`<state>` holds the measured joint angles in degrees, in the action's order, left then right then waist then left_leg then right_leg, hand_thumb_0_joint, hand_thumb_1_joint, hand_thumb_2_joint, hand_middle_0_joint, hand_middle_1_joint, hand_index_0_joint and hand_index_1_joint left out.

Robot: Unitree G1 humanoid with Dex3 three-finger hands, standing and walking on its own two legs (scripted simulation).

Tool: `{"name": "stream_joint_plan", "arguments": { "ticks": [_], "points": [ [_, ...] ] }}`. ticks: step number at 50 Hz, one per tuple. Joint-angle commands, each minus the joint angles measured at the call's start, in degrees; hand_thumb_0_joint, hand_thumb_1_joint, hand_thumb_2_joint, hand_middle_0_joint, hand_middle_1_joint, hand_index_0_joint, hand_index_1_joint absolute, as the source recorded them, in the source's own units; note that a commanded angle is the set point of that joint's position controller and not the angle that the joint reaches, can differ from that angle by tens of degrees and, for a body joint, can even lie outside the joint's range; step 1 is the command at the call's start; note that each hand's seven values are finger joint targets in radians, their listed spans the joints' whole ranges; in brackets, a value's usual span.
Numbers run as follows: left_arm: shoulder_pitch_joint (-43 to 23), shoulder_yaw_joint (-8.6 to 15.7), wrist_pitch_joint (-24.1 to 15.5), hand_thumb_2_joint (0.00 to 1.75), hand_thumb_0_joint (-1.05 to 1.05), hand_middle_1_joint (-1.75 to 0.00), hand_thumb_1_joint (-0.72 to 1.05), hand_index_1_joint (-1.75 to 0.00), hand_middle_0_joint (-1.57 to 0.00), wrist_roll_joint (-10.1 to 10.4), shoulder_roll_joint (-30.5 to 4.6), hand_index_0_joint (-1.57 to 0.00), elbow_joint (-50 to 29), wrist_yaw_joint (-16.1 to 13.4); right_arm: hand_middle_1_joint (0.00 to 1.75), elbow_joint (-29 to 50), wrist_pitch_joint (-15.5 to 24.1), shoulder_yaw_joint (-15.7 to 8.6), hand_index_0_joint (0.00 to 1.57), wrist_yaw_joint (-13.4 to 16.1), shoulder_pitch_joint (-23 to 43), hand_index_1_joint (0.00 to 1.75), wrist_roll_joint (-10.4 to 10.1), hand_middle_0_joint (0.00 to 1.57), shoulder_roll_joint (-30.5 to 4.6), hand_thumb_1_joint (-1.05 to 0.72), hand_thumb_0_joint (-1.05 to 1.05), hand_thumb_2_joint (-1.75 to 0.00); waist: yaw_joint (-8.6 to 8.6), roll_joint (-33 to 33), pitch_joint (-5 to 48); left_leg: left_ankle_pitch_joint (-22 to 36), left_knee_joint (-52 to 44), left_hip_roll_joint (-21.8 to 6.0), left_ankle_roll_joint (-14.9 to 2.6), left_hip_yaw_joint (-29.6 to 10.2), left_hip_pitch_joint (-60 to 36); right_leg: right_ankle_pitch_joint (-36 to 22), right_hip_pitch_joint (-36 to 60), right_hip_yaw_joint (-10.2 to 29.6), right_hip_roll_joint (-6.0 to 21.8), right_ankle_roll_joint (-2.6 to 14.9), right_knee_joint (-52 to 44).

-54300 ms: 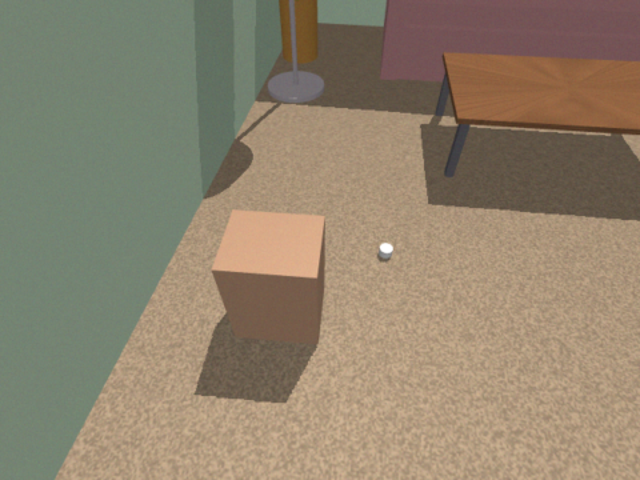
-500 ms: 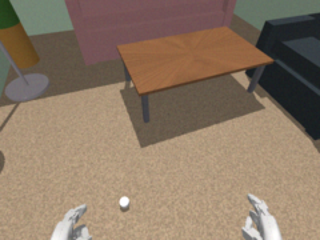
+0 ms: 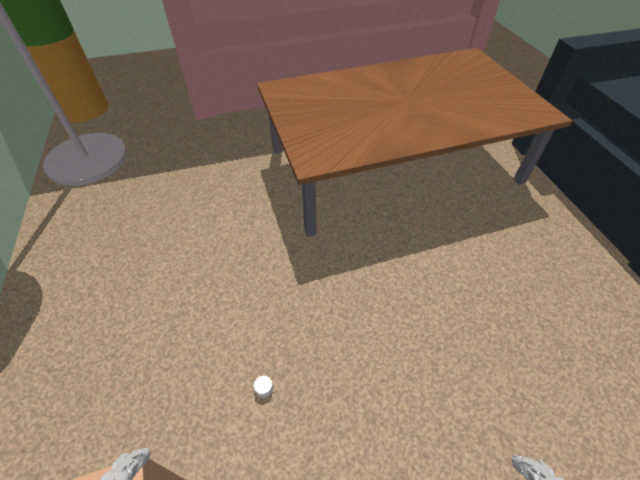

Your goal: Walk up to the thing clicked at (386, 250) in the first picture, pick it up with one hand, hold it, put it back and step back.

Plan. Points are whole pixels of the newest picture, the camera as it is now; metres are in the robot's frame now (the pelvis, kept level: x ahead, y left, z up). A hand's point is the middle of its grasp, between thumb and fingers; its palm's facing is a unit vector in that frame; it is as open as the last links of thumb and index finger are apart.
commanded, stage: stand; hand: left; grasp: from above
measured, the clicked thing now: (263, 386) +0.48 +0.21 -0.73
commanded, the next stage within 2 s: none
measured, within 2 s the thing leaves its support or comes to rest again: neither
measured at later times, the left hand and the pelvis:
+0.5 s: hand out of the picture +0.03 +0.24 -0.13, palm faces +0.04 -0.94 -0.33, open 7.4 cm; pelvis +0.00 +0.00 +0.03, yaw +1 degrees
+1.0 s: hand out of the picture +0.07 +0.23 -0.12, palm faces +0.03 -0.94 -0.34, open 7.4 cm; pelvis +0.01 -0.01 +0.04, yaw +0 degrees
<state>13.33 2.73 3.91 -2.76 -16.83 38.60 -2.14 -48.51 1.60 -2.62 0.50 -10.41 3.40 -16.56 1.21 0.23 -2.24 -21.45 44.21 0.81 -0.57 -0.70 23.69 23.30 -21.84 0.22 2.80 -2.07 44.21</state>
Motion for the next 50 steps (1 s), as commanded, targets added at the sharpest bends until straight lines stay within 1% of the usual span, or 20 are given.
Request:
{"name": "stream_joint_plan", "arguments": {
  "ticks": [1, 4, 7, 8, 12, 14, 15, 19, 22, 26, 31, 32, 35, 37, 38, 40, 41, 46, 48, 50],
  "points": [
    [-2.98, 2.85, -4.18, 0.90, 0.00, -0.30, 0.90, -0.30, -0.20, 0.15, -8.02, -0.20, -0.22, -0.38, 0.30, 2.35, 1.65, -2.73, 0.20, 0.59, 2.12, 0.30, -0.28, 0.20, -8.47, -0.90, 0.00, -0.90, 0.00, 0.09, 6.45, 10.91, -11.00, -3.63, -3.20, -5.61, -7.40, -10.58, 4.08, 3.35, 2.33, 3.68, -10.94],
    [-2.39, 2.60, -4.23, 0.90, 0.00, -0.30, 0.90, -0.30, -0.20, 0.50, -7.80, -0.20, 4.14, -0.49, 0.30, 0.43, 1.24, -2.71, 0.20, 0.90, 2.72, 0.30, -0.38, 0.20, -8.80, -0.90, 0.00, -0.90, 0.29, -1.78, 4.62, 12.12, -14.54, -4.96, -3.24, -7.31, -8.53, -11.19, 5.62, 2.37, 1.91, 3.32, -12.31],
    [-1.93, 2.49, -4.44, 0.90, 0.00, -0.30, 0.90, -0.30, -0.20, 0.59, -8.59, -0.20, 8.18, -0.38, 0.30, -1.92, 0.60, -2.58, 0.20, 1.13, 2.43, 0.30, -0.79, 0.20, -9.23, -0.90, 0.00, -0.90, 0.03, -1.15, 1.35, 7.30, -18.17, -4.89, -2.58, -7.54, -6.90, -9.64, 8.35, 2.92, 2.31, 3.49, -16.56],
    [-1.92, 2.55, -4.49, 0.90, 0.00, -0.30, 0.90, -0.30, -0.20, 0.78, -8.72, -0.20, 9.33, -0.33, 0.30, -2.65, 0.50, -2.59, 0.20, 1.24, 1.94, 0.30, -0.88, 0.20, -9.61, -0.90, 0.00, -0.90, -0.27, -1.58, 1.87, 6.81, -19.50, -5.10, -2.54, -7.71, -7.98, -10.02, 9.24, 2.83, 2.24, 3.37, -16.72],
    [-1.73, 2.24, -4.65, 0.90, 0.00, -0.30, 0.90, -0.30, -0.20, 0.86, -9.00, -0.20, 13.41, -0.30, 0.30, -5.26, 0.34, -2.36, 0.20, 1.38, 2.65, 0.30, -1.38, 0.20, -9.73, -0.90, 0.00, -0.90, 0.07, -1.37, 1.16, 9.82, -22.09, -5.59, -1.84, -8.03, -10.86, -11.96, 11.19, 2.43, 2.58, 3.24, -19.59],
    [-2.29, 2.08, -4.91, 0.90, 0.00, -0.30, 0.90, -0.30, -0.20, 0.92, -9.20, -0.20, 14.93, -0.33, 0.30, -6.50, 0.30, -2.19, 0.20, 1.43, 1.96, 0.30, -1.59, 0.20, -9.61, -0.90, 0.00, -0.90, -0.39, -1.05, 1.67, 13.71, -21.88, -5.44, -1.52, -7.04, -12.19, -13.94, 12.90, 2.75, 3.20, 2.99, -21.12],
    [-2.32, 2.09, -4.85, 0.90, 0.00, -0.30, 0.90, -0.30, -0.20, 1.03, -9.41, -0.20, 15.66, -0.38, 0.30, -7.09, 0.27, -2.25, 0.20, 1.50, 1.85, 0.30, -1.62, 0.20, -9.76, -0.90, 0.00, -0.90, -0.49, -1.54, 2.10, 13.70, -22.60, -5.64, -1.52, -7.02, -13.47, -13.63, 12.87, 2.62, 3.12, 2.82, -21.50],
    [-2.94, 1.80, -4.73, 0.90, 0.00, -0.30, 0.90, -0.30, -0.20, 0.86, -9.70, -0.20, 18.24, -0.28, 0.30, -8.54, -0.12, -2.10, 0.20, 1.43, 2.64, 0.30, -1.74, 0.20, -10.11, -0.90, 0.00, -0.90, -0.56, -1.34, -0.45, 8.02, -25.70, -5.75, -1.14, -7.45, -12.54, -10.74, 12.99, 2.08, 2.75, 2.44, -23.40],
    [-2.79, 1.55, -4.71, 0.90, 0.00, -0.30, 0.90, -0.30, -0.20, 0.77, -9.45, -0.20, 19.81, -0.20, 0.30, -9.43, -0.48, -2.10, 0.20, 1.26, 3.29, 0.30, -1.77, 0.20, -10.21, -0.90, 0.00, -0.90, -0.30, -0.89, -1.58, 6.26, -26.37, -5.61, -0.95, -7.37, -11.91, -8.71, 13.34, 2.22, 2.89, 2.49, -25.13],
    [-3.09, 1.38, -4.97, 0.90, 0.00, -0.30, 0.90, -0.30, -0.20, 0.83, -10.06, -0.20, 20.86, -0.02, 0.30, -10.41, -0.52, -2.00, 0.20, 0.95, 3.50, 0.30, -1.88, 0.20, -10.16, -0.90, 0.00, -0.90, -0.51, -0.12, -1.25, 7.48, -26.02, -5.32, -0.67, -6.81, -13.49, -7.33, 12.63, 2.91, 3.20, 2.32, -27.15],
    [-4.68, 1.35, -4.95, 0.90, 0.00, -0.30, 0.90, -0.30, -0.20, 1.13, -10.46, -0.20, 21.67, 0.05, 0.30, -11.43, -0.38, -1.70, 0.20, 0.91, 3.35, 0.30, -1.88, 0.20, -10.59, -0.90, 0.00, -0.90, -0.79, -1.64, -0.51, 8.07, -27.24, -5.93, -0.64, -6.82, -13.22, -9.99, 14.32, 2.85, 3.51, 2.56, -26.71],
    [-4.57, 1.37, -5.02, 0.90, 0.00, -0.30, 0.90, -0.30, -0.20, 1.26, -10.40, -0.20, 21.79, 0.09, 0.30, -11.62, -0.21, -1.65, 0.20, 0.96, 3.59, 0.30, -1.91, 0.20, -10.78, -0.90, 0.00, -0.90, -0.47, -1.72, 0.35, 9.78, -27.19, -6.09, -0.72, -6.88, -13.66, -12.10, 15.54, 3.02, 3.81, 2.59, -26.58],
    [-4.84, 1.48, -5.08, 0.90, 0.00, -0.30, 0.90, -0.30, -0.20, 1.31, -10.81, -0.20, 22.62, 0.07, 0.30, -11.97, -0.05, -1.37, 0.20, 1.05, 3.84, 0.30, -1.90, 0.20, -10.70, -0.90, 0.00, -0.90, -0.46, -1.02, 1.09, 12.85, -26.88, -6.24, -0.81, -6.46, -14.83, -14.45, 16.02, 3.06, 4.11, 2.60, -26.31],
    [-5.22, 1.41, -5.04, 0.90, 0.00, -0.30, 0.90, -0.30, -0.20, 1.40, -11.04, -0.20, 22.98, 0.08, 0.30, -12.35, -0.11, -1.19, 0.20, 1.04, 3.67, 0.30, -2.05, 0.20, -10.64, -0.90, 0.00, -0.90, -0.61, 0.52, 0.60, 14.42, -26.92, -6.19, -0.64, -6.27, -15.36, -14.11, 15.59, 2.81, 3.93, 2.53, -26.74],
    [-5.15, 1.34, -5.16, 0.90, 0.00, -0.30, 0.90, -0.30, -0.20, 1.45, -10.85, -0.20, 23.01, 0.10, 0.30, -12.42, 0.01, -1.19, 0.20, 1.10, 3.87, 0.30, -2.04, 0.20, -11.08, -0.90, 0.00, -0.90, -0.47, 0.15, 1.55, 17.88, -26.12, -6.45, -0.77, -6.02, -17.22, -16.82, 15.56, 3.14, 4.18, 2.62, -26.77],
    [-5.44, 1.21, -5.16, 0.90, 0.00, -0.30, 0.90, -0.30, -0.20, 1.53, -10.78, -0.20, 23.18, 0.11, 0.30, -12.78, 0.07, -0.91, 0.20, 1.07, 3.92, 0.30, -2.14, 0.20, -11.08, -0.90, 0.00, -0.90, -0.48, 0.11, 1.09, 19.27, -26.11, -6.47, -0.53, -5.88, -17.19, -17.87, 15.82, 2.94, 4.11, 2.49, -27.02],
    [-6.09, 1.33, -5.14, 0.90, 0.00, -0.30, 0.90, -0.30, -0.20, 1.57, -11.17, -0.20, 23.12, 0.13, 0.30, -12.96, -0.01, -0.87, 0.20, 1.10, 3.37, 0.30, -2.15, 0.20, -11.18, -0.90, 0.00, -0.90, -0.82, -0.06, 1.96, 18.35, -26.27, -6.45, -0.59, -5.51, -16.91, -17.46, 16.48, 2.94, 4.14, 2.45, -26.92],
    [-6.75, 1.30, -5.07, 0.90, 0.00, -0.30, 0.90, -0.30, -0.20, 1.56, -11.26, -0.20, 23.44, 0.15, 0.30, -12.98, -0.09, -0.75, 0.20, 1.20, 4.66, 0.30, -2.18, 0.20, -11.76, -0.90, 0.00, -0.90, -0.63, 0.27, 2.25, 21.29, -26.13, -6.86, -0.41, -5.24, -18.02, -19.36, 16.73, 2.80, 4.23, 2.34, -27.18],
    [-6.85, 1.31, -4.91, 0.90, 0.00, -0.30, 0.90, -0.30, -0.20, 1.67, -11.60, -0.20, 23.68, 0.25, 0.30, -13.48, -0.21, -0.61, 0.20, 1.22, 4.35, 0.30, -2.13, 0.20, -11.74, -0.90, 0.00, -0.90, -0.62, 0.36, 1.37, 17.66, -27.06, -6.66, -0.28, -5.27, -16.92, -16.61, 16.50, 2.90, 4.05, 2.38, -27.85],
    [-7.06, 1.19, -5.04, 0.90, 0.00, -0.30, 0.90, -0.30, -0.20, 1.71, -11.39, -0.20, 23.73, 0.34, 0.30, -13.66, -0.07, -0.49, 0.20, 1.08, 4.21, 0.30, -2.30, 0.20, -11.99, -0.90, 0.00, -0.90, -0.71, -0.38, 1.44, 17.74, -27.29, -6.74, -0.24, -5.31, -16.49, -17.45, 17.38, 3.07, 4.21, 2.43, -27.90]
  ]
}}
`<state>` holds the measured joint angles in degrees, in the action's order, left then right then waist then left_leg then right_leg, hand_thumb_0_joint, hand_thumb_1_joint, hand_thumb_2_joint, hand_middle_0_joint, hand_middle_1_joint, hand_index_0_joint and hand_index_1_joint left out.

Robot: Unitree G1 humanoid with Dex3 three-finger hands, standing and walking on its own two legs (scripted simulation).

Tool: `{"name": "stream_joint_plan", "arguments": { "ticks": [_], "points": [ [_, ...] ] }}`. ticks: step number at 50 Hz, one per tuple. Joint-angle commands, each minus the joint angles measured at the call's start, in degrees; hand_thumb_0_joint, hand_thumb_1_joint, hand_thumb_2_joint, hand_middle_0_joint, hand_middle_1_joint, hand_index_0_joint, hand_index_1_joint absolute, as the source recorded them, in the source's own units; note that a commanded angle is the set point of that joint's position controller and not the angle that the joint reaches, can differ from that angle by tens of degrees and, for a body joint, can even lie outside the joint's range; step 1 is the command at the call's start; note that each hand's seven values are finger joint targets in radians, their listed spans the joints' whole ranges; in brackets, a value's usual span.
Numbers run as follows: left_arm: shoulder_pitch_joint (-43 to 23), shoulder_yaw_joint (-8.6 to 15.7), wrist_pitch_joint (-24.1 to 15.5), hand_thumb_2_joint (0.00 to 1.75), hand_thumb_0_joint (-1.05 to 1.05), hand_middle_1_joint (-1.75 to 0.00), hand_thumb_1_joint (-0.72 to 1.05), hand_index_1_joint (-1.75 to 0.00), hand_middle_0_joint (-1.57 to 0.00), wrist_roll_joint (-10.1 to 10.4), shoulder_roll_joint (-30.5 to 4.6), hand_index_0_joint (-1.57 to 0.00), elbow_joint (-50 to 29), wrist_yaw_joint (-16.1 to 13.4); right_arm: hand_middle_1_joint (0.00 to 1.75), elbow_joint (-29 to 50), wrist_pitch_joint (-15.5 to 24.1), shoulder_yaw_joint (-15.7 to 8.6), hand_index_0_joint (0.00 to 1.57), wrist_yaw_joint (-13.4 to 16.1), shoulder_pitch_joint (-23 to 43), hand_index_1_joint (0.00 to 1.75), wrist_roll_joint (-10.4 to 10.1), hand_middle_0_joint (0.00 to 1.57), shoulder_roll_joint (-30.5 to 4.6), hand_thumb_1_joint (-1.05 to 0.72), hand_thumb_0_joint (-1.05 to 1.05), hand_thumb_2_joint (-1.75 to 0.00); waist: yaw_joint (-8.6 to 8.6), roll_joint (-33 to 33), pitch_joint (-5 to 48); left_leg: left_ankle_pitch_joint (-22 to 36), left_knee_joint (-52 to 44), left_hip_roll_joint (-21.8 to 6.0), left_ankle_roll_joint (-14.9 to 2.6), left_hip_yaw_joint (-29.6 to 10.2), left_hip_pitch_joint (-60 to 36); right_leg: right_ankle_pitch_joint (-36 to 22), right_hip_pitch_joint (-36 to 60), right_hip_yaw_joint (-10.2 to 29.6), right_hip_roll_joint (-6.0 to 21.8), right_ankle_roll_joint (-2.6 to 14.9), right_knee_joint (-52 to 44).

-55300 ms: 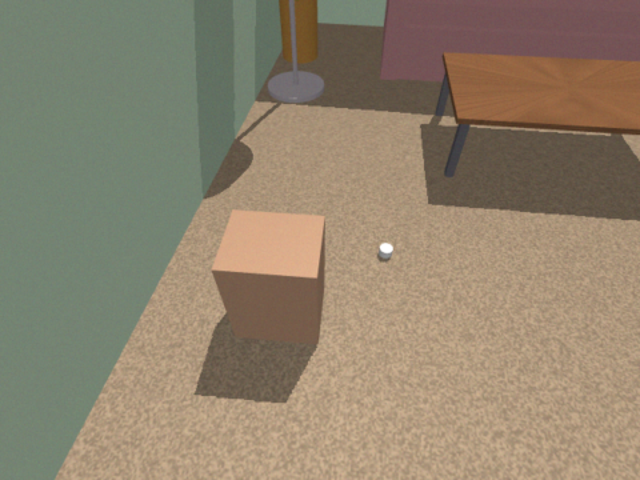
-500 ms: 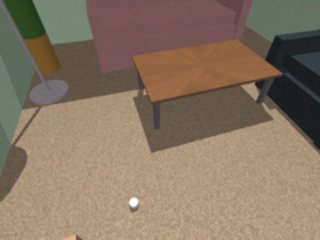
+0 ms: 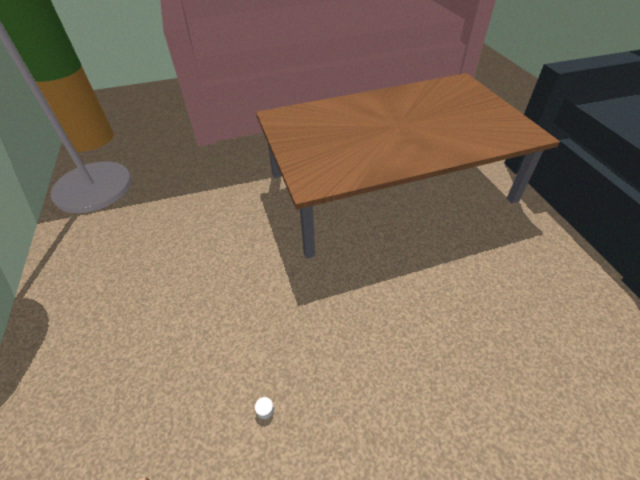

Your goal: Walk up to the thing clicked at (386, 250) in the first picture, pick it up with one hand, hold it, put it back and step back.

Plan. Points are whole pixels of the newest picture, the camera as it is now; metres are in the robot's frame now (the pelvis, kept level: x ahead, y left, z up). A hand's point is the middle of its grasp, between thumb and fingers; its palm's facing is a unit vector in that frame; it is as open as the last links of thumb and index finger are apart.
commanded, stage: stand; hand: left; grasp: from above
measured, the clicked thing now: (264, 408) +0.47 +0.21 -0.76
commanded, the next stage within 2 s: step back in 1.24 s
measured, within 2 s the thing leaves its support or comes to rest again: neither
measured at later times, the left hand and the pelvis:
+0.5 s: hand out of the picture +0.08 +0.24 -0.16, palm faces +0.01 -0.94 -0.34, open 7.4 cm; pelvis +0.01 +0.00 +0.00, yaw +0 degrees
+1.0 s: hand out of the picture +0.09 +0.24 -0.16, palm faces +0.00 -0.94 -0.34, open 7.4 cm; pelvis +0.01 -0.01 +0.00, yaw +0 degrees
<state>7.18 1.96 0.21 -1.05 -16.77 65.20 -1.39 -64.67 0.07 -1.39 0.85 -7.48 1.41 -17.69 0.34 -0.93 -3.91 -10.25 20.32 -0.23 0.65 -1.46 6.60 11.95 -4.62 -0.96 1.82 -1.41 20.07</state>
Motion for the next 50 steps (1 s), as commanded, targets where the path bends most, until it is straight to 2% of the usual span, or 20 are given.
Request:
{"name": "stream_joint_plan", "arguments": {
  "ticks": [1, 4, 7, 9, 11, 14, 19, 22, 26, 31, 32, 37, 38, 44, 49, 50],
  "points": [
    [-1.20, 1.96, -1.42, 0.90, 0.00, -0.30, 0.90, -0.30, -0.20, -0.12, -11.65, -0.20, -2.85, -0.37, 0.30, 2.66, 1.34, -1.64, 0.20, 0.66, 2.13, 0.30, -0.30, 0.20, -10.64, -0.90, 0.00, -0.90, 0.26, 1.50, 2.24, 6.27, -3.45, -5.67, -1.40, -4.66, 1.01, -5.19, -0.69, 3.99, 5.02, 1.72, -3.96],
    [-1.65, 1.98, -1.38, 0.90, 0.00, -0.30, 0.90, -0.30, -0.20, -0.22, -11.82, -0.20, -2.72, -0.33, 0.30, 2.71, 1.26, -1.70, 0.20, 0.66, 2.42, 0.30, -0.38, 0.20, -11.17, -0.90, 0.00, -0.90, 0.04, 1.23, 1.91, 4.42, -3.92, -5.68, -1.44, -4.68, 1.04, -3.76, -1.23, 4.03, 4.96, 1.63, -4.47],
    [-2.64, 2.10, -1.61, 0.90, 0.00, -0.30, 0.90, -0.30, -0.20, -0.15, -12.45, -0.20, -3.15, -0.24, 0.30, 2.65, 1.49, -1.60, 0.20, 0.54, 1.91, 0.30, -0.30, 0.20, -11.18, -0.90, 0.00, -0.90, -0.34, 1.24, 3.34, 7.81, -3.37, -6.08, -1.34, -4.36, -0.28, -6.21, -0.67, 4.39, 5.30, 1.82, -4.32],
    [-2.53, 2.02, -1.60, 0.90, 0.00, -0.30, 0.90, -0.30, -0.20, -0.13, -12.25, -0.20, -3.18, -0.23, 0.30, 2.60, 1.41, -1.68, 0.20, 0.57, 2.68, 0.30, -0.33, 0.20, -11.54, -0.90, 0.00, -0.90, -0.06, 0.40, 3.38, 6.62, -3.45, -6.05, -1.45, -4.48, 0.04, -5.61, -0.52, 4.18, 5.17, 1.70, -4.48],
    [-2.47, 1.92, -1.79, 0.90, 0.00, -0.30, 0.90, -0.30, -0.20, -0.11, -12.25, -0.20, -3.29, -0.21, 0.30, 2.84, 1.51, -1.71, 0.20, 0.47, 2.94, 0.30, -0.34, 0.20, -11.61, -0.90, 0.00, -0.90, -0.08, 1.20, 4.95, 9.94, -2.86, -6.31, -1.51, -4.28, -0.87, -8.45, 0.30, 4.17, 5.45, 1.75, -4.20],
    [-3.42, 1.99, -1.76, 0.90, 0.00, -0.30, 0.90, -0.30, -0.20, 0.04, -12.63, -0.20, -3.58, -0.19, 0.30, 2.53, 1.56, -1.68, 0.20, 0.55, 2.97, 0.30, -0.39, 0.20, -11.78, -0.90, 0.00, -0.90, -0.24, -0.02, 5.98, 11.14, -2.86, -6.40, -1.42, -4.00, -1.20, -10.00, 1.12, 4.24, 5.47, 1.90, -3.82],
    [-3.04, 1.86, -1.72, 0.90, 0.00, -0.30, 0.90, -0.30, -0.20, 0.12, -12.67, -0.20, -3.25, -0.10, 0.30, 2.40, 1.51, -1.55, 0.20, 0.54, 3.24, 0.30, -0.42, 0.20, -11.83, -0.90, 0.00, -0.90, -0.07, 0.66, 6.09, 11.54, -2.97, -6.50, -1.55, -3.89, -1.44, -10.37, 1.29, 3.91, 5.47, 1.94, -3.66],
    [-3.28, 1.77, -1.63, 0.90, 0.00, -0.30, 0.90, -0.30, -0.20, 0.11, -12.75, -0.20, -3.16, -0.01, 0.30, 2.13, 1.54, -1.37, 0.20, 0.49, 3.06, 0.30, -0.47, 0.20, -11.66, -0.90, 0.00, -0.90, -0.20, 1.38, 5.06, 10.68, -3.48, -6.55, -1.17, -4.06, -1.65, -8.70, 0.00, 3.90, 5.31, 2.02, -3.88],
    [-2.98, 1.67, -1.65, 0.90, 0.00, -0.30, 0.90, -0.30, -0.20, 0.21, -12.76, -0.20, -3.28, 0.02, 0.30, 2.13, 1.70, -1.51, 0.20, 0.50, 3.21, 0.30, -0.47, 0.20, -12.31, -0.90, 0.00, -0.90, -0.07, 0.62, 5.78, 13.73, -3.31, -6.78, -1.35, -3.95, -1.93, -11.41, 0.82, 3.79, 5.42, 2.11, -3.41],
    [-3.03, 1.67, -1.50, 0.90, 0.00, -0.30, 0.90, -0.30, -0.20, 0.23, -13.14, -0.20, -2.95, 0.21, 0.30, 1.98, 1.57, -1.44, 0.20, 0.44, 3.49, 0.30, -0.47, 0.20, -12.36, -0.90, 0.00, -0.90, -0.07, 1.22, 3.65, 7.92, -4.63, -6.48, -1.10, -4.27, -0.67, -5.91, -0.82, 3.90, 5.12, 2.09, -4.35],
    [-3.27, 1.59, -1.60, 0.90, 0.00, -0.30, 0.90, -0.30, -0.20, 0.15, -13.09, -0.20, -3.16, 0.22, 0.30, 2.03, 1.66, -1.42, 0.20, 0.35, 3.44, 0.30, -0.50, 0.20, -12.27, -0.90, 0.00, -0.90, -0.15, 1.79, 4.01, 9.63, -4.20, -6.70, -1.17, -4.23, -1.37, -7.35, -0.87, 4.09, 5.32, 2.24, -4.20],
    [-3.00, 1.57, -1.81, 0.90, 0.00, -0.30, 0.90, -0.30, -0.20, 0.34, -13.27, -0.20, -3.16, 0.16, 0.30, 2.04, 1.61, -1.46, 0.20, 0.27, 3.30, 0.30, -0.52, 0.20, -12.56, -0.90, 0.00, -0.90, -0.21, 1.66, 4.96, 9.97, -3.87, -6.62, -1.50, -3.97, -1.08, -9.03, 0.41, 4.35, 5.60, 2.10, -4.39],
    [-3.13, 1.63, -1.84, 0.90, 0.00, -0.30, 0.90, -0.30, -0.20, 0.31, -13.47, -0.20, -3.25, 0.23, 0.30, 2.05, 1.72, -1.42, 0.20, 0.29, 3.58, 0.30, -0.57, 0.20, -12.57, -0.90, 0.00, -0.90, -0.21, 1.18, 5.40, 11.78, -3.74, -6.71, -1.39, -3.85, -2.21, -10.42, 0.09, 4.24, 5.58, 2.17, -3.84],
    [-3.35, 1.49, -1.66, 0.90, 0.00, -0.30, 0.90, -0.30, -0.20, 0.39, -13.31, -0.20, -3.45, 0.32, 0.30, 1.99, 1.74, -1.23, 0.20, 0.29, 3.69, 0.30, -0.52, 0.20, -12.53, -0.90, 0.00, -0.90, -0.11, 0.70, 5.10, 9.98, -4.13, -6.74, -1.04, -3.85, -1.74, -8.41, -0.37, 4.23, 5.44, 2.26, -3.98],
    [-3.09, 1.59, -1.80, 0.90, 0.00, -0.30, 0.90, -0.30, -0.20, 0.35, -13.93, -0.20, -3.38, 0.25, 0.30, 2.00, 1.71, -1.32, 0.20, 0.26, 3.25, 0.30, -0.58, 0.20, -12.73, -0.90, 0.00, -0.90, -0.31, 1.35, 5.70, 12.11, -3.88, -6.82, -1.12, -3.94, -1.78, -10.59, 0.69, 4.16, 5.54, 2.37, -3.65],
    [-2.85, 1.41, -1.90, 0.90, 0.00, -0.30, 0.90, -0.30, -0.20, 0.41, -13.51, -0.20, -3.32, 0.33, 0.30, 2.04, 1.69, -1.18, 0.20, 0.18, 3.29, 0.30, -0.60, 0.20, -12.83, -0.90, 0.00, -0.90, -0.28, 0.48, 5.32, 11.10, -3.83, -6.64, -1.13, -3.64, -1.24, -9.99, 0.48, 4.27, 5.57, 2.10, -4.02]
  ]
}}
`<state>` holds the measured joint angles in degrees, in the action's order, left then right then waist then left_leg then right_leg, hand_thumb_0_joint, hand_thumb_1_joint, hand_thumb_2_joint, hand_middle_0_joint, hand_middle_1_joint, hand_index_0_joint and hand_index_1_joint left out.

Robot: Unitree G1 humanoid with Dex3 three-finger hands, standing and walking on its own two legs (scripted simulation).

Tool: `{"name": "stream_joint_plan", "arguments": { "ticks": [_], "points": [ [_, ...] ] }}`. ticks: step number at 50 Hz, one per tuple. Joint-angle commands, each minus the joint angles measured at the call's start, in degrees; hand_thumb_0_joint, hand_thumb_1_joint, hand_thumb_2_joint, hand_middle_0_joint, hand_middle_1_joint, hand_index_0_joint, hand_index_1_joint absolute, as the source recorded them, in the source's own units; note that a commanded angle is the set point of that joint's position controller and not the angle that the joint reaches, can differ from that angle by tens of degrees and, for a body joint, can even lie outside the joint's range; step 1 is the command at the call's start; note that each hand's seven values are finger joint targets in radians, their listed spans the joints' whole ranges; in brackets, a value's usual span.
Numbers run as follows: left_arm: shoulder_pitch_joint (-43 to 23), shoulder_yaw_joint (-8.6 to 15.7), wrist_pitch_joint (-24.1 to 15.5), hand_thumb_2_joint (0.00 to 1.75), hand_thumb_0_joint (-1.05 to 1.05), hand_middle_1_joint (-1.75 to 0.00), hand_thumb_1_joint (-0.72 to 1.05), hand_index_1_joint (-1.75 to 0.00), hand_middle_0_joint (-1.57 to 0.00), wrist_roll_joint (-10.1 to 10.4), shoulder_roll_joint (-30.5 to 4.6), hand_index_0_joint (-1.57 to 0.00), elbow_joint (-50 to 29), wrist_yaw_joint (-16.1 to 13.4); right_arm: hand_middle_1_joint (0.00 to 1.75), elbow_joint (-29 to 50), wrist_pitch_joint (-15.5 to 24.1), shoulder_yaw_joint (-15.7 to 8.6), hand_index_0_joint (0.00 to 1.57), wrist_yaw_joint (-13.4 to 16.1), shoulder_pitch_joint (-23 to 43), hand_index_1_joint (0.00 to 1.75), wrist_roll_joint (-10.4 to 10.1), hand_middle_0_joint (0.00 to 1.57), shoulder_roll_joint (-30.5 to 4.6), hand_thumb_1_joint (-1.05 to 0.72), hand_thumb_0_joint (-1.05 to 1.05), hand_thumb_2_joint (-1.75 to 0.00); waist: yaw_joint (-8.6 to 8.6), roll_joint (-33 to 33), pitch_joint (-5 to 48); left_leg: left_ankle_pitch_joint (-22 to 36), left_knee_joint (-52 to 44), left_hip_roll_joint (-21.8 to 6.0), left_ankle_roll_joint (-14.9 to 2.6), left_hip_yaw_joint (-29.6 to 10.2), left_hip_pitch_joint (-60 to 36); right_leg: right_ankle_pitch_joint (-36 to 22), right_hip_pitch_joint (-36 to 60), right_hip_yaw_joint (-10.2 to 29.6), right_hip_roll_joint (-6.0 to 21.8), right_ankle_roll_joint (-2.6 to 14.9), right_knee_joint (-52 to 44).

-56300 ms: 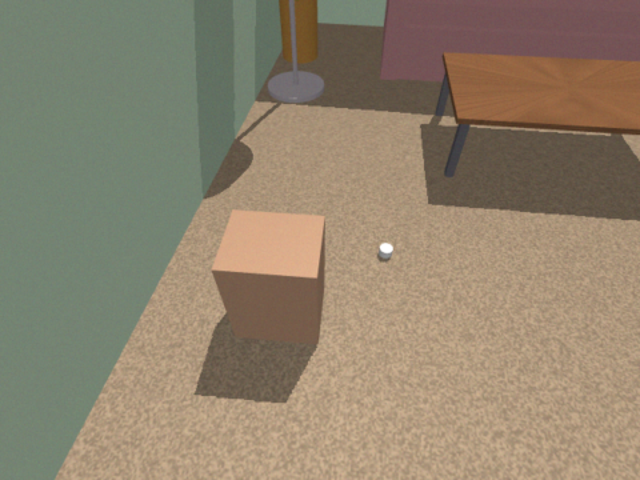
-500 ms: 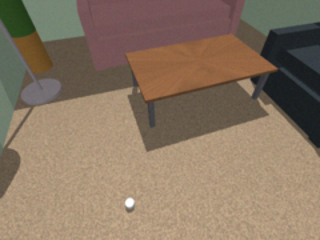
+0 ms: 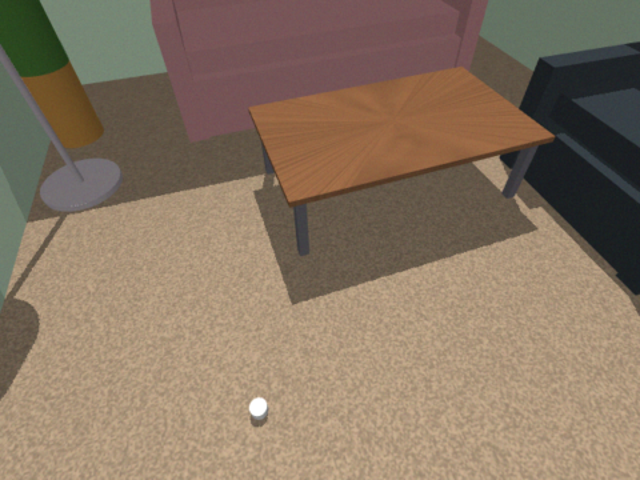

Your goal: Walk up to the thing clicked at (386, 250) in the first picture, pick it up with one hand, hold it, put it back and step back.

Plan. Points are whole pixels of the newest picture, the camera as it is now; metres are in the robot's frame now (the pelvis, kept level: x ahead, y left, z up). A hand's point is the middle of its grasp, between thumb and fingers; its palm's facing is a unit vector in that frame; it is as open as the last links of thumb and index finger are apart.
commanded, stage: stand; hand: left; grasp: from above
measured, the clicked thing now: (258, 408) +0.46 +0.23 -0.77
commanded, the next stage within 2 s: step back in 0.24 s
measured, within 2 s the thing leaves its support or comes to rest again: neither
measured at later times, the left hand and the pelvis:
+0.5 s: hand out of the picture +0.08 +0.29 -0.17, palm faces -0.03 -0.92 -0.39, open 7.4 cm; pelvis -0.04 +0.02 -0.02, yaw +0 degrees
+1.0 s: hand out of the picture -0.01 +0.28 -0.17, palm faces -0.11 -0.91 -0.40, open 7.4 cm; pelvis -0.13 +0.03 -0.03, yaw -5 degrees
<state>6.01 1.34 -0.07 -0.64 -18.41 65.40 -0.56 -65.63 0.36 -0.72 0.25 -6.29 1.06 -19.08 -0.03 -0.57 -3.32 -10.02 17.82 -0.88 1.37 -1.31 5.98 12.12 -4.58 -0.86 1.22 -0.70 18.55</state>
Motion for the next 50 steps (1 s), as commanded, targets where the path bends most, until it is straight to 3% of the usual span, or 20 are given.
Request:
{"name": "stream_joint_plan", "arguments": {
  "ticks": [1, 11, 12, 15, 17, 21, 23, 25, 26, 27, 28, 29, 34, 40, 43, 46, 47, 48, 49, 50],
  "points": [
    [-1.86, 2.19, -1.60, 0.90, 0.00, -0.30, 0.90, -0.30, -0.20, -0.06, -12.39, -0.20, -3.71, -0.53, 0.30, 3.10, 1.46, -2.01, 0.20, 0.87, 2.15, 0.30, -0.19, 0.20, -11.52, -0.90, 0.00, -0.90, 0.15, 0.72, 5.47, 12.85, -1.14, -6.35, -1.94, -3.83, -1.86, -11.58, 0.51, 4.13, 6.29, 1.70, -1.88],
    [-1.42, 1.90, -1.56, 0.90, 0.00, -0.30, 0.90, -0.30, -0.20, 0.18, -12.11, -0.20, -3.67, -0.43, 0.30, 3.01, 1.34, -1.83, 0.20, 0.71, 2.12, 0.30, -0.32, 0.20, -11.50, -0.90, 0.00, -0.90, 0.13, 0.03, 4.35, 11.08, -1.28, -6.05, -1.56, -3.64, -1.02, -10.94, 0.12, 4.24, 6.08, 1.69, -2.42],
    [-1.46, 4.46, -0.97, 0.90, 0.00, -0.30, 0.90, -0.30, -0.20, 1.12, -17.21, -0.20, -5.01, -0.73, 0.30, 4.77, 0.20, -3.01, 0.20, 0.46, 4.72, 0.30, -0.48, 0.20, -14.81, -0.90, 0.00, -0.90, 0.10, 1.08, -1.53, 17.73, 4.84, -4.85, -3.22, -3.89, 3.60, -21.11, -4.11, 5.39, 5.61, 2.02, 1.56],
    [-0.19, 5.11, -0.65, 0.90, 0.00, -0.30, 0.90, -0.30, -0.20, 1.35, -17.08, -0.20, -7.02, -1.20, 0.30, 6.63, -0.46, -2.93, 0.20, 0.41, 2.78, 0.30, -1.21, 0.20, -12.62, -0.90, 0.00, -0.90, -0.05, 3.68, 3.76, 18.60, 11.96, -2.91, -3.30, -1.17, 3.15, -29.71, -1.66, 5.96, 7.56, 5.26, 4.02],
    [-1.67, 5.41, -0.34, 0.90, 0.00, -0.30, 0.90, -0.30, -0.20, 1.14, -17.51, -0.20, -9.36, -1.14, 0.30, 7.72, -1.06, -3.25, 0.20, 0.26, 1.49, 0.30, -1.38, 0.20, -12.14, -0.90, 0.00, -0.90, -0.42, 6.02, 6.10, 12.45, 16.60, -0.28, -2.79, 0.59, 4.58, -29.41, -2.23, 9.06, 10.61, 8.33, 3.57],
    [-6.45, 5.79, 0.42, 0.90, 0.00, -0.30, 0.90, -0.30, -0.20, -0.68, -18.91, -0.20, -14.21, -1.13, 0.30, 9.80, -2.65, -4.31, 0.20, -0.39, -2.14, 0.30, -0.55, 0.20, -12.32, -0.90, 0.00, -0.90, -1.42, 11.78, 6.46, -18.15, 29.97, 2.67, -3.89, -0.89, 6.44, -24.48, -9.56, 13.76, 17.67, 14.31, 4.21],
    [-8.69, 5.57, 0.75, 0.90, 0.00, -0.30, 0.90, -0.30, -0.20, -0.87, -18.25, -0.20, -15.85, -1.09, 0.30, 10.39, -2.42, -4.68, 0.20, -0.79, -4.48, 0.30, -0.83, 0.20, -12.41, -0.90, 0.00, -0.90, -3.02, 11.73, 6.70, -14.06, 24.40, 1.27, -4.61, -1.80, 5.95, -22.89, -9.52, 10.51, 15.21, 11.70, 8.41],
    [-7.34, 4.70, 1.51, 0.90, 0.00, -0.30, 0.90, -0.30, -0.20, -0.07, -15.46, -0.20, -16.75, -0.95, 0.30, 11.03, -1.30, -5.31, 0.20, -0.25, -4.52, 0.30, -0.42, 0.20, -14.68, -0.90, 0.00, -0.90, -2.96, 2.08, 6.73, 18.81, 9.77, -4.42, -5.48, -5.17, 5.54, -16.36, -8.73, 4.10, 5.96, 5.47, 19.69],
    [-6.86, 4.22, 1.92, 0.90, 0.00, -0.30, 0.90, -0.30, -0.20, 0.82, -12.93, -0.20, -17.36, -1.16, 0.30, 11.65, -0.93, -6.07, 0.20, -0.04, -3.19, 0.30, 0.06, 0.20, -17.97, -0.90, 0.00, -0.90, -2.24, -7.58, 6.44, 32.16, 5.10, -11.08, -7.64, -14.63, 2.31, -4.48, -14.47, 1.89, -2.85, 2.74, 28.62],
    [-5.85, 4.21, 2.51, 0.90, 0.00, -0.30, 0.90, -0.30, -0.20, 0.61, -11.98, -0.20, -17.48, -1.59, 0.30, 11.77, -0.65, -6.38, 0.20, 0.23, -4.78, 0.30, 0.60, 0.20, -19.30, -0.90, 0.00, -0.90, -2.30, -10.77, 6.17, 37.76, 3.84, -15.76, -10.83, -21.94, -2.71, 21.88, -21.53, 6.18, -7.64, 2.90, 34.27],
    [-2.77, 4.07, 3.00, 0.90, 0.00, -0.30, 0.90, -0.30, -0.20, 0.21, -12.50, -0.20, -17.11, -1.91, 0.30, 11.99, -0.48, -6.42, 0.20, 0.59, -4.73, 0.30, 0.81, 0.20, -19.05, -0.90, 0.00, -0.90, -1.23, -5.60, 6.71, 40.95, 6.43, -17.01, -13.36, -19.17, -2.82, 25.09, -21.55, 9.53, -6.85, 2.90, 40.32],
    [-1.83, 3.80, 2.94, 0.90, 0.00, -0.30, 0.90, -0.30, -0.20, 0.28, -11.86, -0.20, -17.24, -2.08, 0.30, 13.39, -0.52, -6.54, 0.20, 0.73, -3.68, 0.30, 0.85, 0.20, -19.46, -0.90, 0.00, -0.90, -1.56, -8.23, 6.88, 43.07, 6.48, -17.55, -12.99, -19.80, -2.16, 25.67, -22.97, 10.68, -7.16, 2.81, 43.01],
    [1.93, 4.79, 3.07, 0.90, 0.00, -0.30, 0.90, -0.30, -0.20, 0.39, -14.09, -0.20, -16.56, -1.87, 0.30, 17.20, -0.26, -5.66, 0.20, 1.92, 1.78, 0.30, 0.67, 0.20, -16.13, -0.90, 0.00, -0.90, 0.91, -7.60, 6.85, 34.84, 9.32, -13.52, -14.39, -11.72, -2.67, 17.06, -24.32, 11.69, -6.97, 1.28, 51.70],
    [0.02, 5.40, 2.07, 0.90, 0.00, -0.30, 0.90, -0.30, -0.20, -0.12, -13.73, -0.20, -19.83, -1.26, 0.30, 17.96, -0.45, -6.15, 0.20, 2.05, -3.89, 0.30, 0.28, 0.20, -15.81, -0.90, 0.00, -0.90, -2.69, -5.76, 6.29, 30.93, 10.76, -14.02, -15.99, -11.65, -6.40, 17.19, -22.91, 8.54, -4.67, -0.82, 37.41],
    [2.45, 5.79, 1.59, 0.90, 0.00, -0.30, 0.90, -0.30, -0.20, -0.32, -13.44, -0.20, -19.59, -0.89, 0.30, 19.05, -0.86, -5.96, 0.20, 1.64, -2.36, 0.30, 0.33, 0.20, -16.64, -0.90, 0.00, -0.90, -1.76, -7.65, 7.84, 25.77, 12.64, -12.93, -14.35, -10.35, -4.16, 15.32, -16.69, 4.79, -2.75, -0.03, 24.87],
    [8.30, 6.07, 1.08, 0.90, 0.00, -0.30, 0.90, -0.30, -0.20, -0.88, -12.41, -0.20, -16.99, -0.73, 0.30, 19.79, -1.62, -5.74, 0.20, 1.27, 0.89, 0.30, -0.44, 0.20, -16.96, -0.90, 0.00, -0.90, 1.58, -6.92, 9.33, 17.95, 16.57, -11.83, -11.25, -9.14, 3.00, 1.30, -5.58, 2.45, -2.85, 1.98, 6.73],
    [9.10, 6.41, 0.67, 0.90, 0.00, -0.30, 0.90, -0.30, -0.20, -1.32, -14.18, -0.20, -16.68, -0.83, 0.30, 19.92, -1.79, -5.29, 0.20, 1.12, 1.28, 0.30, -0.89, 0.20, -15.84, -0.90, 0.00, -0.90, 1.81, -3.60, 9.56, 11.89, 18.70, -9.43, -8.61, -7.70, 8.16, -5.28, -1.62, 6.71, -0.78, 3.31, 5.48],
    [8.19, 7.34, 0.42, 0.90, 0.00, -0.30, 0.90, -0.30, -0.20, -1.88, -18.16, -0.20, -17.59, -0.79, 0.30, 20.59, -1.89, -4.70, 0.20, 0.97, 1.09, 0.30, -1.35, 0.20, -13.70, -0.90, 0.00, -0.90, 1.30, 7.29, 8.08, -0.15, 26.61, -2.27, -4.55, -4.37, 18.05, -11.61, 0.45, 20.74, 8.17, 7.04, 4.08],
    [4.12, 7.88, 0.64, 0.90, 0.00, -0.30, 0.90, -0.30, -0.20, -0.99, -21.32, -0.20, -19.47, -0.50, 0.30, 20.61, -2.34, -4.40, 0.20, 1.34, 1.77, 0.30, -1.12, 0.20, -12.15, -0.90, 0.00, -0.90, 2.23, 14.72, 3.88, -23.68, 38.25, 6.79, -1.94, -0.70, 20.41, -13.29, -7.99, 29.77, 17.99, 16.13, 0.00],
    [0.50, 7.95, 0.45, 0.90, 0.00, -0.30, 0.90, -0.30, -0.20, -1.61, -23.04, -0.20, -21.76, -0.73, 0.30, 19.73, -2.69, -5.30, 0.20, 1.88, 0.91, 0.30, -0.69, 0.20, -13.62, -0.90, 0.00, -0.90, 1.98, 15.21, 1.03, -27.72, 48.18, 5.70, -1.24, -5.90, 15.53, -15.13, -18.70, 34.82, 22.49, 20.26, -0.80]
  ]
}}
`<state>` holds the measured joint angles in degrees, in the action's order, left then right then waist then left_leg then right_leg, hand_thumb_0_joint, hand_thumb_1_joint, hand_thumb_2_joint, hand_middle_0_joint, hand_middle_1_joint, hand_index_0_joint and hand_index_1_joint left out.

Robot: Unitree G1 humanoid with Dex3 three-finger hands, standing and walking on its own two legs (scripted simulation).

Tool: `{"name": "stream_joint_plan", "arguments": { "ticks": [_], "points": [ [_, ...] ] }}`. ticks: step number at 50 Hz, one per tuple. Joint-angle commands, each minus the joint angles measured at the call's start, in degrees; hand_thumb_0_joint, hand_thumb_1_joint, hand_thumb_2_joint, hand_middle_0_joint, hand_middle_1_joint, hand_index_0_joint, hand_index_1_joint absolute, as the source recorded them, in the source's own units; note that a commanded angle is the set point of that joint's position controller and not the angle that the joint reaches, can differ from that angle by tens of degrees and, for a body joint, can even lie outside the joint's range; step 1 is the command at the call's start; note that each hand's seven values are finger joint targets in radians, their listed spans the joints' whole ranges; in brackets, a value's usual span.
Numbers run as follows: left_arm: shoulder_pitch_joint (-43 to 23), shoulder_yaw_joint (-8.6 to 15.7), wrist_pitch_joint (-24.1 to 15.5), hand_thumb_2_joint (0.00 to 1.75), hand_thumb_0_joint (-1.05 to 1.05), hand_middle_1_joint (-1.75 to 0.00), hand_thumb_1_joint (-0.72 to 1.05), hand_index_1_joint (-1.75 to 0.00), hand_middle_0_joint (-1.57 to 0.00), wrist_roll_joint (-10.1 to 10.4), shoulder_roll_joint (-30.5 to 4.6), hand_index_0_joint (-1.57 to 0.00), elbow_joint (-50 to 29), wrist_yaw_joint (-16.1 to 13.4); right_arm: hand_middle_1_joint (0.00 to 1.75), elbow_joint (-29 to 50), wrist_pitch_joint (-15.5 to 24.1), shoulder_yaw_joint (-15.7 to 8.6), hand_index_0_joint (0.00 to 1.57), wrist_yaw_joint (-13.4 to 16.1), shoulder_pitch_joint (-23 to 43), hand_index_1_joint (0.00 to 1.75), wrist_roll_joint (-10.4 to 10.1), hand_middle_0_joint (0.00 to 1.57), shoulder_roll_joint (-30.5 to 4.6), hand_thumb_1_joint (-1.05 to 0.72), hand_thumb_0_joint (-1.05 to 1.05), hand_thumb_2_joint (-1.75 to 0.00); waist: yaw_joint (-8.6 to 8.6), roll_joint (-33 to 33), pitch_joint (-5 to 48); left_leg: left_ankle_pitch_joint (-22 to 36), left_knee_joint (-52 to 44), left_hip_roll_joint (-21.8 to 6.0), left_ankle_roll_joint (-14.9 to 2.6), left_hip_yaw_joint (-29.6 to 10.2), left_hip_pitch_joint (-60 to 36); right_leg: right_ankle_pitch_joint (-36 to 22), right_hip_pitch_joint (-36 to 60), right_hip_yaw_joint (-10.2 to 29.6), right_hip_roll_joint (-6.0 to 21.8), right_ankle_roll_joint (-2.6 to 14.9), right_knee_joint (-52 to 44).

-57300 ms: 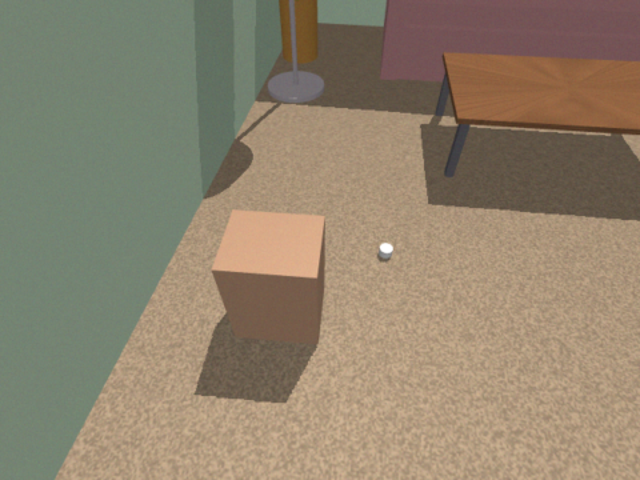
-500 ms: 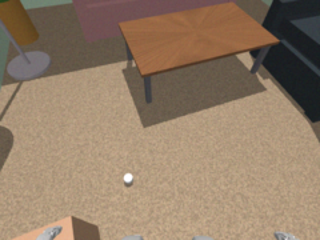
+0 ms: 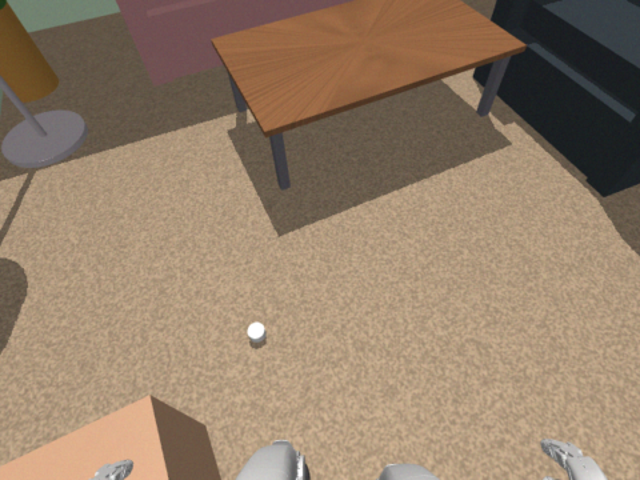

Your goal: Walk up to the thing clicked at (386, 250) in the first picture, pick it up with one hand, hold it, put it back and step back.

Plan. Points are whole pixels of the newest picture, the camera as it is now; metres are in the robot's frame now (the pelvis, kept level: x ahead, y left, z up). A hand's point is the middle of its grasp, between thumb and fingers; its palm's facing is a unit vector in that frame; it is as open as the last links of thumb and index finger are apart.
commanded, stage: step back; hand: left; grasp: from above
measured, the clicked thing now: (256, 332) +0.57 +0.25 -0.74
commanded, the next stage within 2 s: none
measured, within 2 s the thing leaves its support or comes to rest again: neither
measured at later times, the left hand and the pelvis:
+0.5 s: hand out of the picture -0.02 +0.28 -0.14, palm faces +0.05 -0.94 -0.35, open 7.4 cm; pelvis -0.13 +0.01 +0.02, yaw +2 degrees
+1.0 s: hand out of the picture -0.17 +0.26 -0.13, palm faces +0.04 -0.90 -0.43, open 7.4 cm; pelvis -0.30 -0.02 +0.00, yaw +4 degrees
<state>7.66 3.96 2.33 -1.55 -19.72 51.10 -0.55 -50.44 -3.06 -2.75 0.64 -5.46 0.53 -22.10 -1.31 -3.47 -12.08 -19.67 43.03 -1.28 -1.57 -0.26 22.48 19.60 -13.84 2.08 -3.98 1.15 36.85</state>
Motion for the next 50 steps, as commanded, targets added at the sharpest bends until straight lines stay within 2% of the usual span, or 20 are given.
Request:
{"name": "stream_joint_plan", "arguments": {
  "ticks": [1, 4, 7, 11, 14, 15, 16, 17, 18, 21, 28, 32, 34, 35, 36, 37, 39, 41, 47, 50],
  "points": [
    [-2.11, 5.15, -1.91, 0.90, 0.00, -0.30, 0.90, -0.30, -0.20, -0.31, -18.96, -0.20, -7.99, -0.74, 0.30, 3.29, 0.84, -3.65, 0.20, 1.23, -2.25, 0.30, -0.32, 0.20, -11.93, -0.90, 0.00, -0.90, 1.85, 14.70, 7.97, -15.31, 24.51, 5.14, 1.57, -8.69, -2.54, -20.43, -11.31, 28.52, 25.65, 17.04, -19.25],
    [-5.88, 4.28, -1.80, 0.90, 0.00, -0.30, 0.90, -0.30, -0.20, -0.26, -14.45, -0.20, -9.42, -1.06, 0.30, 1.46, 1.05, -2.71, 0.20, 1.03, -5.51, 0.30, -1.06, 0.20, -10.67, -0.90, 0.00, -0.90, -0.39, 11.39, 9.98, -8.50, 26.94, 9.59, 2.27, -8.97, 2.99, -26.64, -2.13, 12.04, 15.49, 10.44, -14.53],
    [-0.83, 3.78, -1.50, 0.90, 0.00, -0.30, 0.90, -0.30, -0.20, -0.46, -12.95, -0.20, -9.87, -1.11, 0.30, 2.33, 1.89, -1.97, 0.20, 1.35, -5.04, 0.30, -1.15, 0.20, -10.67, -0.90, 0.00, -0.90, 2.94, 10.78, 13.42, -9.13, 17.33, 8.08, 3.50, -6.19, 4.15, -29.20, 6.85, 10.54, 14.00, 11.06, -10.96],
    [0.96, 4.01, -0.67, 0.90, 0.00, -0.30, 0.90, -0.30, -0.20, -0.36, -13.83, -0.20, -10.49, -1.38, 0.30, 3.36, 2.60, -1.95, 0.20, 1.49, -5.91, 0.30, -0.31, 0.20, -9.54, -0.90, 0.00, -0.90, 3.26, 15.58, 17.90, -9.24, -4.92, 2.25, 2.77, -4.13, 1.65, -35.78, 16.86, 11.82, 16.71, 10.64, -5.79],
    [0.15, 3.54, 0.60, 0.90, 0.00, -0.30, 0.90, -0.30, -0.20, 0.81, -14.82, -0.20, -10.91, -0.68, 0.30, 1.59, 3.10, -2.98, 0.20, 1.24, -9.27, 0.30, 0.93, 0.20, -9.31, -0.90, 0.00, -0.90, 1.25, 13.81, 17.09, 10.53, -23.53, 2.96, 1.49, -0.22, -10.14, -30.23, 8.34, 8.83, 13.22, 6.45, -0.52],
    [0.44, 3.08, 0.85, 0.90, 0.00, -0.30, 0.90, -0.30, -0.20, 0.86, -13.20, -0.20, -11.52, -0.49, 0.30, 2.06, 3.32, -3.78, 0.20, 1.18, -8.95, 0.30, 1.74, 0.20, -11.49, -0.90, 0.00, -0.90, 1.56, 9.51, 17.20, 15.08, -22.89, -1.78, 0.09, -7.36, -15.10, -20.99, 0.79, 8.03, 10.62, 3.66, 1.45],
    [0.87, 2.67, 0.76, 0.90, 0.00, -0.30, 0.90, -0.30, -0.20, 1.11, -11.01, -0.20, -12.01, -0.39, 0.30, 2.75, 3.39, -4.84, 0.20, 0.97, -7.81, 0.30, 2.45, 0.20, -16.64, -0.90, 0.00, -0.90, 1.83, -4.28, 17.32, 24.04, -23.31, -13.60, -4.40, -22.20, -19.12, -3.89, -9.93, 2.93, 3.21, 0.86, 9.99],
    [-4.16, 3.70, 0.64, 0.90, 0.00, -0.30, 0.90, -0.30, -0.20, 0.71, -12.92, -0.20, -12.60, -1.20, 0.30, 3.88, 3.08, -5.39, 0.20, 0.44, -5.74, 0.30, 2.08, 0.20, -20.53, -0.90, 0.00, -0.90, -1.31, -9.07, 14.07, 28.30, -24.00, -20.39, -12.43, -27.45, -9.78, 16.99, -11.04, 4.10, -1.54, -0.46, 18.97],
    [-5.91, 4.03, 0.59, 0.90, 0.00, -0.30, 0.90, -0.30, -0.20, 0.03, -13.69, -0.20, -12.43, -1.63, 0.30, 4.26, 3.46, -5.78, 0.20, 0.81, -4.30, 0.30, 1.85, 0.20, -20.90, -0.90, 0.00, -0.90, -2.23, -10.46, 12.13, 26.71, -25.26, -23.83, -16.57, -31.45, -5.52, 17.28, -10.19, 8.73, -0.36, -0.66, 27.84],
    [0.44, 4.06, 0.41, 0.90, 0.00, -0.30, 0.90, -0.30, -0.20, 1.25, -13.23, -0.20, -9.22, -0.88, 0.30, 5.66, 3.73, -3.37, 0.20, 1.26, 1.08, 0.30, 1.93, 0.20, -13.23, -0.90, 0.00, -0.90, 3.27, -2.75, 11.46, 36.79, -18.80, -12.18, -10.45, -12.65, -11.91, 10.14, -14.65, 9.91, -2.46, -0.10, 34.74],
    [1.89, 3.50, -0.33, 0.90, 0.00, -0.30, 0.90, -0.30, -0.20, 0.52, -11.60, -0.20, -9.77, -0.69, 0.30, 5.88, 3.16, -4.29, 0.20, 1.64, -4.38, 0.30, 0.95, 0.20, -13.63, -0.90, 0.00, -0.90, -0.18, -6.48, 14.82, 36.42, -14.19, -13.79, -12.73, -12.64, -23.43, 10.82, -13.29, 5.90, 1.38, -3.02, 15.34],
    [7.12, 3.87, -1.41, 0.90, 0.00, -0.30, 0.90, -0.30, -0.20, 0.20, -11.17, -0.20, -6.33, -0.44, 0.30, 7.12, 1.79, -4.07, 0.20, 0.90, -1.67, 0.30, 0.68, 0.20, -14.57, -0.90, 0.00, -0.90, 1.72, -7.36, 17.99, 30.19, -8.66, -10.24, -8.92, -9.23, -16.93, -2.21, 0.55, -0.71, 2.07, -1.40, -10.15],
    [9.30, 4.48, -1.95, 0.90, 0.00, -0.30, 0.90, -0.30, -0.20, -0.77, -14.05, -0.20, -4.89, -0.47, 0.30, 7.81, 1.15, -3.51, 0.20, 0.68, -0.26, 0.30, -0.34, 0.20, -12.80, -0.90, 0.00, -0.90, 2.71, -1.79, 18.23, 17.65, -5.07, -6.04, -4.35, -8.05, -5.65, -13.79, 8.94, 4.91, 4.42, 1.13, -13.28],
    [9.01, 5.70, -2.01, 0.90, 0.00, -0.30, 0.90, -0.30, -0.20, -1.12, -18.30, -0.20, -5.58, -0.29, 0.30, 8.79, 1.18, -2.78, 0.20, 0.63, -0.69, 0.30, -0.61, 0.20, -10.20, -0.90, 0.00, -0.90, 2.92, 10.83, 16.68, 1.95, 3.64, 1.96, -0.45, -5.97, 5.94, -15.27, 10.71, 19.97, 14.78, 5.32, -14.45],
    [3.30, 6.24, -1.62, 0.90, 0.00, -0.30, 0.90, -0.30, -0.20, -0.85, -23.30, -0.20, -8.03, -0.12, 0.30, 8.88, 0.77, -3.13, 0.20, 1.62, 0.45, 0.30, -0.36, 0.20, -9.90, -0.90, 0.00, -0.90, 4.31, 19.15, 13.78, -15.86, 17.46, 6.72, 1.37, -5.67, 3.02, -13.58, -4.77, 28.97, 26.30, 15.51, -18.88],
    [-1.12, 6.22, -1.79, 0.90, 0.00, -0.30, 0.90, -0.30, -0.20, -0.67, -22.97, -0.20, -9.87, -0.51, 0.30, 7.94, 0.67, -4.37, 0.20, 1.85, -0.55, 0.30, -0.48, 0.20, -12.33, -0.90, 0.00, -0.90, 2.80, 18.62, 9.19, -16.43, 24.74, 3.95, 1.38, -9.18, -1.43, -12.01, -15.51, 31.36, 28.09, 16.76, -20.82],
    [-5.53, 4.78, -1.87, 0.90, 0.00, -0.30, 0.90, -0.30, -0.20, -0.42, -17.45, -0.20, -11.37, -0.66, 0.30, 5.45, 0.81, -3.95, 0.20, 0.96, -4.19, 0.30, -0.88, 0.20, -13.38, -0.90, 0.00, -0.90, -0.11, 10.98, 8.16, -9.12, 27.22, 6.61, 1.10, -9.78, -1.74, -15.61, -12.37, 16.88, 19.36, 12.37, -16.99],
    [-4.58, 4.70, -1.54, 0.90, 0.00, -0.30, 0.90, -0.30, -0.20, -0.78, -15.03, -0.20, -10.38, -0.79, 0.30, 4.62, 1.35, -3.09, 0.20, 1.23, -5.32, 0.30, -0.75, 0.20, -10.88, -0.90, 0.00, -0.90, 0.46, 12.03, 9.01, -7.51, 26.28, 8.94, 1.98, -8.50, 2.45, -19.67, -6.40, 9.90, 14.49, 9.14, -13.36],
    [0.68, 4.43, -0.64, 0.90, 0.00, -0.30, 0.90, -0.30, -0.20, -1.08, -14.83, -0.20, -10.80, -1.73, 0.30, 5.66, 2.58, -2.27, 0.20, 1.47, -6.78, 0.30, 0.33, 0.20, -9.05, -0.90, 0.00, -0.90, 3.55, 16.51, 16.61, -10.25, -2.74, 2.28, 2.46, -3.68, 2.40, -32.37, 13.88, 11.71, 17.81, 10.05, -5.82],
    [-0.29, 3.44, 0.81, 0.90, 0.00, -0.30, 0.90, -0.30, -0.20, 0.44, -14.77, -0.20, -11.71, -1.07, 0.30, 3.37, 3.06, -3.24, 0.20, 1.47, -10.88, 0.30, 1.20, 0.20, -9.40, -0.90, 0.00, -0.90, 1.61, 14.05, 18.26, 10.15, -24.82, 2.43, 1.05, -1.48, -8.90, -30.85, 8.77, 8.61, 14.24, 6.23, 1.95]
  ]
}}
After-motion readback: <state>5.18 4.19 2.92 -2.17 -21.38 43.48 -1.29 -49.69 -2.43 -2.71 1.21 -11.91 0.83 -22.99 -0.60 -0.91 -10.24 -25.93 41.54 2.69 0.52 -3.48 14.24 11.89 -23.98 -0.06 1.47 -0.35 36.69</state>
